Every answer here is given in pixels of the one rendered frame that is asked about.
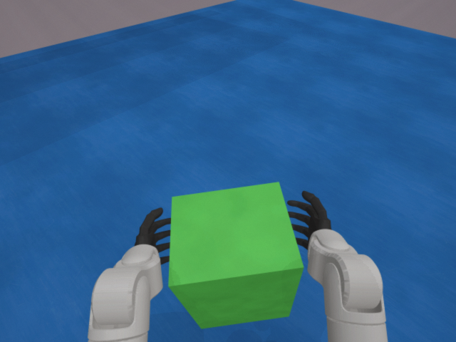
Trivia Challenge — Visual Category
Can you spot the carton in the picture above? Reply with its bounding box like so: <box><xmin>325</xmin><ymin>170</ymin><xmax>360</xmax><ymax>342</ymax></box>
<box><xmin>168</xmin><ymin>182</ymin><xmax>304</xmax><ymax>329</ymax></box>

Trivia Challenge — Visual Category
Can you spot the right robot hand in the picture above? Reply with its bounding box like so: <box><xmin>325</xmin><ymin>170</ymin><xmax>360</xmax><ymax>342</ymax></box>
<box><xmin>287</xmin><ymin>191</ymin><xmax>332</xmax><ymax>250</ymax></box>

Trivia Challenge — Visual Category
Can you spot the left robot hand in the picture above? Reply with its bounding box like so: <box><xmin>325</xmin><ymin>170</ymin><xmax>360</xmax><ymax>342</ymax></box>
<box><xmin>135</xmin><ymin>207</ymin><xmax>171</xmax><ymax>264</ymax></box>

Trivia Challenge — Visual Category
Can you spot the left robot forearm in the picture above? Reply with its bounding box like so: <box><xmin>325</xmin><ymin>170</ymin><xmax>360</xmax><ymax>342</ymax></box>
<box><xmin>88</xmin><ymin>244</ymin><xmax>163</xmax><ymax>342</ymax></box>

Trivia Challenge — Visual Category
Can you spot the right robot forearm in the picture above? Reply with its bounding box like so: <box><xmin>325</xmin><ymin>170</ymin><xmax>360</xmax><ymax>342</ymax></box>
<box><xmin>307</xmin><ymin>229</ymin><xmax>388</xmax><ymax>342</ymax></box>

